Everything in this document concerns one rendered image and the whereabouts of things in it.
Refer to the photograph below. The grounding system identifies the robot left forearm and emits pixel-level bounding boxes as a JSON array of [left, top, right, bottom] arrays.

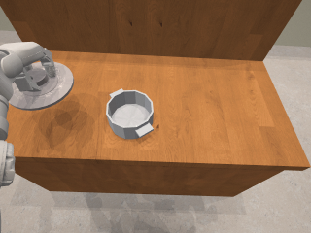
[[0, 47, 23, 141]]

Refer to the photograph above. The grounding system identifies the left robot hand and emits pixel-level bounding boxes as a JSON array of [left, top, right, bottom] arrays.
[[0, 42, 56, 92]]

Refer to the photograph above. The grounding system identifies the pot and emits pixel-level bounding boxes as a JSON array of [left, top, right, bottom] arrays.
[[106, 89, 154, 140]]

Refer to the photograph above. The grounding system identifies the table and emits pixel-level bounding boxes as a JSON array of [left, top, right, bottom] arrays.
[[0, 0, 311, 197]]

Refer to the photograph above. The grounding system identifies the left robot upper arm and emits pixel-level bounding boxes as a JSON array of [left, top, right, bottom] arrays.
[[0, 140, 16, 233]]

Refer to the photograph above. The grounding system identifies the lid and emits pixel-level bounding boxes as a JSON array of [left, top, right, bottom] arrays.
[[8, 61, 74, 111]]

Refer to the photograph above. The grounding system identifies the knob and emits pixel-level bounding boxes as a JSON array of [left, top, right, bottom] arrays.
[[27, 68, 49, 86]]

